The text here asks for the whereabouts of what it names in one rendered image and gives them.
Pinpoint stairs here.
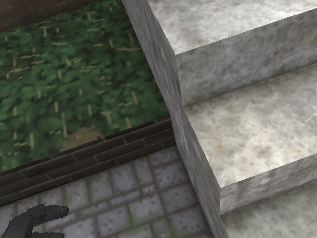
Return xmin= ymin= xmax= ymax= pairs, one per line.
xmin=122 ymin=0 xmax=317 ymax=238

